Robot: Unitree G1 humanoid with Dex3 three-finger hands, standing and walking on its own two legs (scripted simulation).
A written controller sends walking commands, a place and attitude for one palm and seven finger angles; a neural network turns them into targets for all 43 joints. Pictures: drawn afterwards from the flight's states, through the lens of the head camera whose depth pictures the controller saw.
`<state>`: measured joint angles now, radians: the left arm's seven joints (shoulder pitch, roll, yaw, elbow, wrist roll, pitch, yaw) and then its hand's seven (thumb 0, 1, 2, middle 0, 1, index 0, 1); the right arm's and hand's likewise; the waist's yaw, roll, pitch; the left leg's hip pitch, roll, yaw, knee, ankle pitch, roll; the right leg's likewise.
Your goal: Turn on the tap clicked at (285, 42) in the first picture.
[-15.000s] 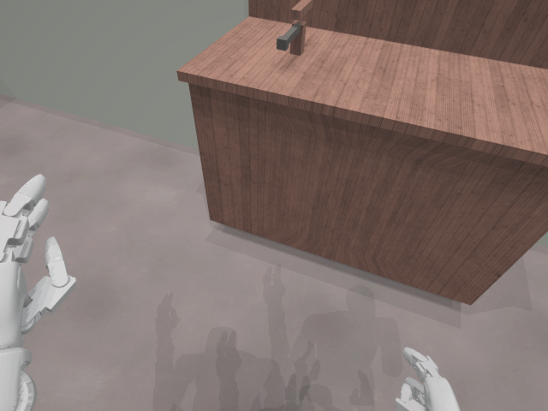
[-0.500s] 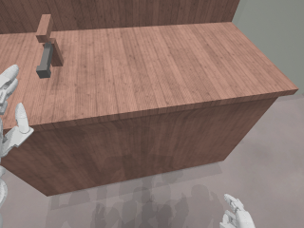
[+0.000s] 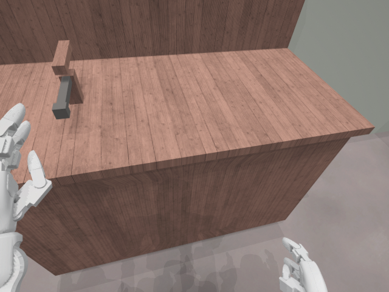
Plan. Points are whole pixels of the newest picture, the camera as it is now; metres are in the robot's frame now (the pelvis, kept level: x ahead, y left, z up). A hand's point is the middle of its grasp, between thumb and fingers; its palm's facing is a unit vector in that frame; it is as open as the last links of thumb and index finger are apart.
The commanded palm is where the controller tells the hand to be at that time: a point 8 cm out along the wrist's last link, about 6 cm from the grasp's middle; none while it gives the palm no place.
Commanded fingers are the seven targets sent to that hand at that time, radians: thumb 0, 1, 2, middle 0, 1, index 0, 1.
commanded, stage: shuffle to correct the standing spot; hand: left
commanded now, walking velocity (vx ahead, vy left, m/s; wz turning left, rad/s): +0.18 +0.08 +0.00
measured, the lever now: (61, 110) +0.44 +0.36 +0.11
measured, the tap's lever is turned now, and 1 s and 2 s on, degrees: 0 0 0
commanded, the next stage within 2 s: come to a stop and stand still in 0.72 s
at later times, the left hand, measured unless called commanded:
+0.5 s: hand (51, 162) +0.26 +0.27 +0.16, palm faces +0.43 -0.84 -0.34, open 7.4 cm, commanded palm +0.21 +0.30 +0.18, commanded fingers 0.00 0.90 0.90 -0.20 -0.30 -0.20 -0.30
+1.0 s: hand (69, 143) +0.30 +0.26 +0.17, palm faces +0.46 -0.82 -0.34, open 7.4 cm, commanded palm +0.25 +0.29 +0.18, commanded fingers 0.00 0.90 0.90 -0.20 -0.30 -0.20 -0.30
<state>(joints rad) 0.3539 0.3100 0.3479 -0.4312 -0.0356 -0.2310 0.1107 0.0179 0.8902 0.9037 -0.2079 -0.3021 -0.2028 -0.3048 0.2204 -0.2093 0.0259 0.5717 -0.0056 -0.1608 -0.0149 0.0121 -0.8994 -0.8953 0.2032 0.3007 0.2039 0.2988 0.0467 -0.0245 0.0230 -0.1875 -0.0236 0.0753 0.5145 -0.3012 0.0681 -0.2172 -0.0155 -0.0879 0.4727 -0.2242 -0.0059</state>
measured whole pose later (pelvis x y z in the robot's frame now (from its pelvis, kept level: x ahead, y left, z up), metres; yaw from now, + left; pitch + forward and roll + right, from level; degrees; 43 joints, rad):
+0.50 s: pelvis +0.04 +0.02 -0.02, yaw -1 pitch -2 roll +0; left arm 0.41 0.36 0.41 -0.51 -0.05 -0.25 0.12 0.01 0.89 0.90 -0.21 -0.30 -0.21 -0.31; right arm 0.22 -0.21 0.00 0.59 0.01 -0.09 -0.01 0.01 -0.90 -0.90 0.20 0.30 0.20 0.30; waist 0.02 -0.05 0.07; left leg -0.24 -0.05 0.09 0.70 -0.44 0.10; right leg -0.33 -0.04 -0.02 0.88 -0.48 0.00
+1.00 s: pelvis +0.10 +0.01 -0.01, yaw +2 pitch -3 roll +1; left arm 0.41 0.32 0.37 -0.49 -0.05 -0.21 0.11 0.02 0.89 0.90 -0.21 -0.30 -0.21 -0.31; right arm 0.18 -0.23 0.00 0.60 -0.01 -0.08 -0.01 0.01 -0.90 -0.90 0.20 0.30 0.20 0.30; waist 0.04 -0.04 0.08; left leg -0.49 0.05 0.00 1.01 -0.32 0.00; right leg -0.31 0.00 -0.17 0.57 -0.22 -0.11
